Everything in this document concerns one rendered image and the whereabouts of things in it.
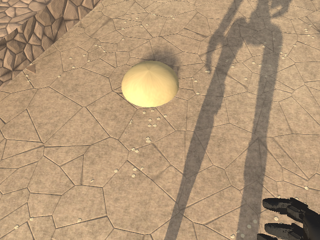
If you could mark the robot right hand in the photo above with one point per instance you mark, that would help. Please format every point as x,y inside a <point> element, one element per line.
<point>297,211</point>

